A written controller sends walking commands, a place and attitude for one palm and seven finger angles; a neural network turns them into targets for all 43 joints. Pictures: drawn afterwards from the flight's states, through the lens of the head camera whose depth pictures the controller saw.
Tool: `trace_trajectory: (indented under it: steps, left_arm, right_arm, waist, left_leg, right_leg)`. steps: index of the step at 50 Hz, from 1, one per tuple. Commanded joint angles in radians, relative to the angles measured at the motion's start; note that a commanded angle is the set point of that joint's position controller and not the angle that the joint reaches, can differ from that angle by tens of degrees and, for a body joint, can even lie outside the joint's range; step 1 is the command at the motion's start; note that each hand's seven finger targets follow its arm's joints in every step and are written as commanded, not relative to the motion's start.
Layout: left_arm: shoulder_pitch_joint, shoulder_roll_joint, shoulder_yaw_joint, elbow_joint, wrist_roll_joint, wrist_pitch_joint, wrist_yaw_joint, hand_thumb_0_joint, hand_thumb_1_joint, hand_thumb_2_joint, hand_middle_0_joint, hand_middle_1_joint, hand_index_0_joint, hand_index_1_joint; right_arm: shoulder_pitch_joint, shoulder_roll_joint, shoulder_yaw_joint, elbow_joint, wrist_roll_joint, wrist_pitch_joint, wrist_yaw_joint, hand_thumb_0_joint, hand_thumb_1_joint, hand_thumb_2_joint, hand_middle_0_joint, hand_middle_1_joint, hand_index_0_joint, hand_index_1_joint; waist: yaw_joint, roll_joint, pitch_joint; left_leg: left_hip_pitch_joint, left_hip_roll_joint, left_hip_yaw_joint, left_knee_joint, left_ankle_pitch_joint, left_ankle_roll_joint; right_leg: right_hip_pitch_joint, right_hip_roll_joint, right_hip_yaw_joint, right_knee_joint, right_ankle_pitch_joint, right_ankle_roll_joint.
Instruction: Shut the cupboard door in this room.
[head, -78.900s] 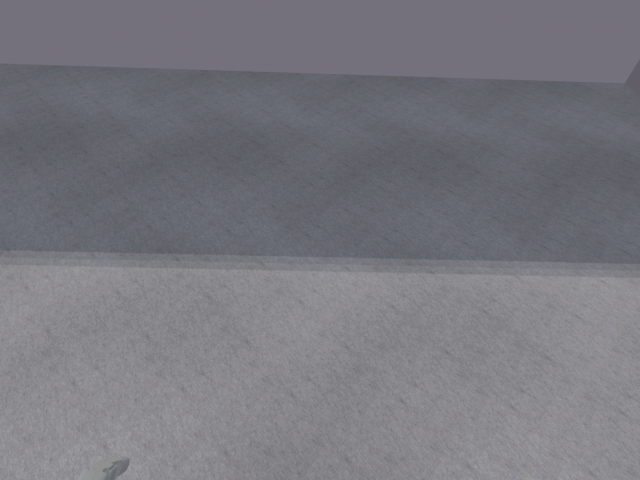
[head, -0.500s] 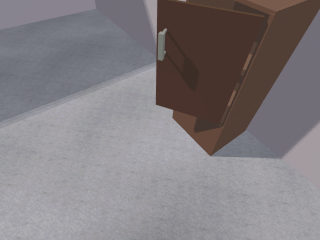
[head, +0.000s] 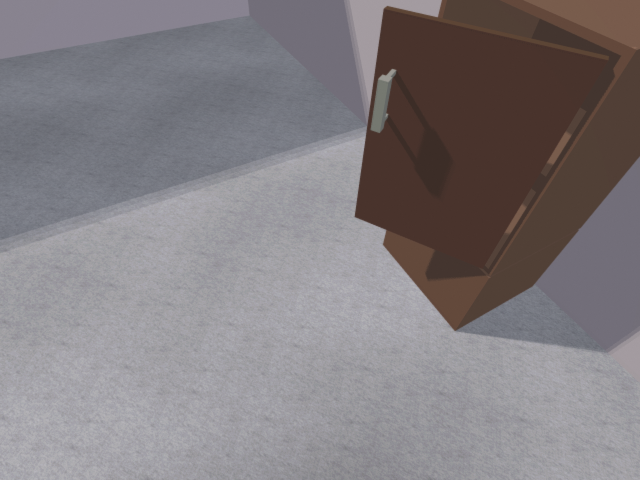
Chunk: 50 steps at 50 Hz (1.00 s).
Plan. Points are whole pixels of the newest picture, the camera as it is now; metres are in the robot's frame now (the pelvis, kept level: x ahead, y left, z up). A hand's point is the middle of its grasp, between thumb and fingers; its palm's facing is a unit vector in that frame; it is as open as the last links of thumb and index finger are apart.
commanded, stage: turn to face it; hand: left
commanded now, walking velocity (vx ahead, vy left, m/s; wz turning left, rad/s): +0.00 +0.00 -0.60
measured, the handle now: (384, 100) +0.86 -0.08 +0.02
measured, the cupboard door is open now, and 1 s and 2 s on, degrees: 32 32 32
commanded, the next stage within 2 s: take the last steps up to it in 0.64 s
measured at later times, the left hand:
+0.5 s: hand out of the picture +0.10 +0.18 -0.18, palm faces -0.17 -0.96 -0.21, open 7.4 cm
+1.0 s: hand out of the picture +0.14 +0.13 -0.18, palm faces -0.31 -0.94 -0.16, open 7.3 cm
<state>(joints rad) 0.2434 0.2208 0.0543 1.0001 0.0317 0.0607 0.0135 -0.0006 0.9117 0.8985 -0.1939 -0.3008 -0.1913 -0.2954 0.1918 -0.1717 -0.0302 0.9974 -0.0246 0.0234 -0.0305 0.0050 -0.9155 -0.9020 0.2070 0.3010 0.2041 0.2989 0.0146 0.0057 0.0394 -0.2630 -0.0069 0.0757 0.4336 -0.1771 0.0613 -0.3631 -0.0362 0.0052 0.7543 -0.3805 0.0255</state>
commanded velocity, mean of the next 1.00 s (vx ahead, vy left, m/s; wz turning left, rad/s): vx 0.08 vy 0.02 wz -0.31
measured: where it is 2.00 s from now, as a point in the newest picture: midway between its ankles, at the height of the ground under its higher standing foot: (355, 452)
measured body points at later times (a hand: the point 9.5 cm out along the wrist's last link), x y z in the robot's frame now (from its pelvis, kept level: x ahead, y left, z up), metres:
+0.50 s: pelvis +0.01 +0.00 -0.01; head +0.05 +0.00 +0.44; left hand +0.11 +0.23 -0.16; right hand +0.02 -0.25 -0.15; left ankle +0.03 +0.12 -0.74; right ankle -0.03 -0.12 -0.69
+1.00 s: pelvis +0.02 -0.02 -0.01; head +0.03 -0.01 +0.44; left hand +0.16 +0.18 -0.17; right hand -0.06 -0.25 -0.15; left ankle +0.06 +0.08 -0.75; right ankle -0.02 -0.13 -0.74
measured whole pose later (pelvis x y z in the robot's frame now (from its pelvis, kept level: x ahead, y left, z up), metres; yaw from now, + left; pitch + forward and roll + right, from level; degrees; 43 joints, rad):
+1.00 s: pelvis +0.02 -0.02 -0.01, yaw -21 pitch -1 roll -1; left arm 0.23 0.17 0.06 0.98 0.02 0.03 0.00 0.00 0.92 0.90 -0.20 -0.30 -0.20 -0.30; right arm 0.33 -0.19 -0.03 1.01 -0.03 0.00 -0.01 0.00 -0.91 -0.90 0.20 0.30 0.20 0.30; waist -0.01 -0.01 0.01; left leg -0.25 0.05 0.07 0.55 -0.33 0.00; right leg -0.26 0.02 -0.01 0.57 -0.35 -0.03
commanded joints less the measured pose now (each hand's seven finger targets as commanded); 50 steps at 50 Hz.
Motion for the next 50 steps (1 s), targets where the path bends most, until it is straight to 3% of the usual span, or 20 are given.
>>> trace_trajectory:
  steps: [1,3,4,5,9,14,17,19,20,24,28,31,32,33,34,38,46,48,49,50]
  left_arm:
    - [0.102,0.039,0.017,-0.020,0.001,-0.015,-0.003,0.000,0.900,0.900,-0.200,-0.300,-0.200,-0.300]
    - [0.122,0.083,0.026,-0.022,0.006,-0.030,-0.001,0.000,0.900,0.900,-0.200,-0.300,-0.200,-0.300]
    - [0.099,0.153,0.038,-0.031,0.009,-0.038,0.003,0.000,0.900,0.900,-0.200,-0.300,-0.200,-0.300]
    - [0.099,0.193,0.045,-0.037,0.003,-0.041,0.004,0.000,0.900,0.900,-0.200,-0.300,-0.200,-0.300]
    - [0.070,0.125,0.055,-0.040,0.000,-0.044,0.021,0.000,0.900,0.900,-0.200,-0.300,-0.200,-0.300]
    - [0.073,0.136,0.073,-0.046,0.003,-0.036,0.022,0.000,0.900,0.900,-0.200,-0.300,-0.200,-0.300]
    - [0.007,0.119,0.072,-0.058,-0.010,-0.025,0.014,0.000,0.900,0.900,-0.200,-0.300,-0.200,-0.300]
    - [0.010,0.032,0.053,-0.094,-0.022,-0.022,-0.001,0.000,0.900,0.900,-0.200,-0.300,-0.200,-0.300]
    - [-0.030,0.057,0.051,-0.105,-0.014,-0.022,-0.001,0.000,0.900,0.900,-0.200,-0.300,-0.200,-0.300]
    - [-0.057,0.057,0.064,-0.109,-0.003,-0.006,-0.026,0.000,0.900,0.900,-0.200,-0.300,-0.200,-0.300]
    - [-0.050,0.032,0.042,-0.123,-0.010,-0.019,-0.032,0.000,0.900,0.900,-0.200,-0.300,-0.200,-0.300]
    - [0.022,0.060,0.046,-0.103,-0.009,-0.029,-0.029,0.000,0.900,0.900,-0.200,-0.300,-0.200,-0.300]
    - [0.058,0.109,0.054,-0.092,-0.004,-0.039,-0.023,0.000,0.900,0.900,-0.200,-0.300,-0.200,-0.300]
    - [0.076,0.212,0.070,-0.086,0.009,-0.049,-0.008,0.000,0.900,0.900,-0.200,-0.300,-0.200,-0.300]
    - [0.102,0.233,0.068,-0.079,-0.003,-0.047,-0.002,0.000,0.900,0.900,-0.200,-0.300,-0.200,-0.300]
    - [-0.036,0.144,0.047,-0.114,-0.001,-0.040,0.019,0.000,0.900,0.900,-0.200,-0.300,-0.200,-0.300]
    - [-0.029,0.142,0.048,-0.082,-0.003,-0.058,-0.004,0.000,0.900,0.900,-0.200,-0.300,-0.200,-0.300]
    - [-0.040,0.076,0.036,-0.087,-0.012,-0.053,-0.013,0.000,0.900,0.900,-0.200,-0.300,-0.200,-0.300]
    - [-0.050,0.019,0.027,-0.106,-0.017,-0.052,-0.020,0.000,0.900,0.900,-0.200,-0.300,-0.200,-0.300]
    - [-0.104,0.023,0.022,-0.132,-0.011,-0.059,-0.021,0.000,0.900,0.900,-0.200,-0.300,-0.200,-0.300]
  right_arm:
    - [0.036,-0.183,-0.053,-0.036,0.006,0.001,-0.012,0.000,-0.900,-0.900,0.200,0.300,0.200,0.300]
    - [0.035,-0.148,-0.052,-0.055,0.016,0.006,-0.007,0.000,-0.900,-0.900,0.200,0.300,0.200,0.300]
    - [0.037,-0.103,-0.047,-0.078,0.021,0.007,-0.003,0.000,-0.900,-0.900,0.200,0.300,0.200,0.300]
    - [0.008,-0.098,-0.042,-0.096,0.015,0.011,0.005,0.000,-0.900,-0.900,0.200,0.300,0.200,0.300]
    - [-0.028,-0.104,-0.047,-0.105,0.018,0.005,-0.006,0.000,-0.900,-0.900,0.200,0.300,0.200,0.300]
    - [-0.027,-0.069,-0.038,-0.111,0.024,-0.002,-0.014,0.000,-0.900,-0.900,0.200,0.300,0.200,0.300]
    - [0.081,-0.081,-0.040,-0.077,0.024,-0.014,-0.023,0.000,-0.900,-0.900,0.200,0.300,0.200,0.300]
    - [0.114,-0.219,-0.061,-0.077,0.006,-0.027,-0.032,0.000,-0.900,-0.900,0.200,0.300,0.200,0.300]
    - [0.123,-0.223,-0.062,-0.084,0.000,-0.020,-0.034,0.000,-0.900,-0.900,0.200,0.300,0.200,0.300]
    - [0.026,-0.189,-0.047,-0.110,-0.015,-0.016,-0.031,0.000,-0.900,-0.900,0.200,0.300,0.200,0.300]
    - [0.055,-0.209,-0.056,-0.092,-0.014,-0.016,-0.029,0.000,-0.900,-0.900,0.200,0.300,0.200,0.300]
    - [0.048,-0.214,-0.063,-0.086,0.002,-0.008,-0.017,0.000,-0.900,-0.900,0.200,0.300,0.200,0.300]
    - [0.055,-0.185,-0.061,-0.093,0.010,-0.006,-0.011,0.000,-0.900,-0.900,0.200,0.300,0.200,0.300]
    - [0.057,-0.112,-0.048,-0.121,0.017,-0.004,-0.004,0.000,-0.900,-0.900,0.200,0.300,0.200,0.300]
    - [0.018,-0.126,-0.042,-0.132,0.016,0.011,-0.008,0.000,-0.900,-0.900,0.200,0.300,0.200,0.300]
    - [0.043,-0.125,-0.038,-0.095,0.010,0.018,-0.002,0.000,-0.900,-0.900,0.200,0.300,0.200,0.300]
    - [0.182,-0.074,-0.021,-0.029,-0.004,-0.023,0.026,0.000,-0.900,-0.900,0.200,0.300,0.200,0.300]
    - [0.302,-0.111,-0.023,0.018,-0.008,-0.041,0.016,0.000,-0.900,-0.900,0.200,0.300,0.200,0.300]
    - [0.349,-0.186,-0.042,0.029,-0.020,-0.042,0.006,0.000,-0.900,-0.900,0.200,0.300,0.200,0.300]
    - [0.362,-0.204,-0.047,0.019,-0.015,-0.037,-0.001,0.000,-0.900,-0.900,0.200,0.300,0.200,0.300]
  waist:
    - [0.005,0.108,0.014]
    - [0.004,-0.068,0.033]
    - [-0.012,-0.248,0.040]
    - [0.006,-0.239,0.037]
    - [0.005,-0.191,-0.047]
    - [0.018,-0.132,-0.104]
    - [-0.039,-0.116,-0.098]
    - [-0.043,0.291,-0.106]
    - [-0.056,0.276,-0.069]
    - [-0.016,0.180,0.042]
    - [-0.026,0.200,-0.051]
    - [0.010,0.129,-0.072]
    - [0.024,0.016,-0.090]
    - [0.030,-0.264,-0.094]
    - [0.060,-0.254,-0.102]
    - [-0.005,-0.203,-0.051]
    - [-0.027,-0.136,0.022]
    - [-0.069,0.065,0.033]
    - [-0.089,0.306,0.068]
    - [-0.100,0.324,0.130]
  left_leg:
    - [-0.042,0.267,-0.142,-0.090,-0.106,0.058]
    - [-0.070,0.155,-0.042,0.078,-0.139,-0.015]
    - [-0.137,0.059,0.041,0.209,-0.262,-0.061]
    - [-0.150,0.022,0.034,0.370,-0.355,-0.075]
    - [-0.275,0.040,-0.086,0.609,-0.290,-0.080]
    - [-0.160,0.031,-0.068,0.313,-0.285,-0.092]
    - [0.110,0.033,-0.054,0.000,-0.051,-0.090]
    - [0.272,0.372,-0.360,-0.136,0.172,0.025]
    - [0.195,0.447,-0.382,-0.137,0.243,0.103]
    - [0.047,0.348,-0.202,-0.115,0.276,0.105]
    - [0.172,0.314,-0.093,-0.006,0.438,0.066]
    - [0.068,0.266,-0.031,0.100,0.266,-0.001]
    - [-0.010,0.211,0.016,0.199,0.095,-0.046]
    - [-0.227,0.071,0.091,0.399,-0.298,-0.100]
    - [-0.220,0.062,-0.014,0.572,-0.476,-0.096]
    - [-0.254,0.089,-0.083,0.694,-0.297,-0.096]
    - [0.058,0.038,0.036,0.113,-0.209,-0.077]
    - [0.214,0.095,-0.106,-0.094,-0.307,-0.042]
    - [0.217,0.283,-0.369,-0.253,-0.552,0.033]
    - [0.150,0.396,-0.522,-0.348,-0.647,0.113]
  right_leg:
    - [0.115,0.028,-0.028,-0.211,0.128,-0.016]
    - [0.106,-0.050,0.150,-0.389,0.219,-0.060]
    - [0.096,-0.207,0.347,-0.462,0.264,-0.132]
    - [0.067,-0.299,0.424,-0.502,0.331,-0.219]
    - [0.246,-0.207,0.334,-0.385,0.611,-0.248]
    - [0.280,-0.178,0.335,-0.323,0.675,-0.222]
    - [0.085,-0.096,0.299,-0.259,0.530,-0.139]
    - [-0.167,0.096,0.088,-0.023,-0.042,-0.035]
    - [-0.162,0.076,0.051,0.154,-0.190,-0.017]
    - [-0.147,0.034,0.019,0.285,-0.115,0.000]
    - [-0.035,0.046,-0.056,-0.004,-0.048,-0.014]
    - [0.177,0.059,-0.076,-0.276,0.231,-0.029]
    - [0.268,-0.022,0.026,-0.359,0.378,-0.052]
    - [0.375,-0.255,0.331,-0.412,0.614,-0.143]
    - [0.295,-0.343,0.382,-0.426,0.650,-0.250]
    - [0.226,-0.221,0.241,-0.409,0.504,-0.240]
    - [0.022,-0.156,0.225,-0.505,-0.236,-0.188]
    - [-0.149,-0.042,0.138,-0.318,-0.273,-0.121]
    - [-0.261,0.068,-0.012,-0.069,-0.210,-0.073]
    - [-0.306,0.065,-0.051,0.106,-0.155,-0.070]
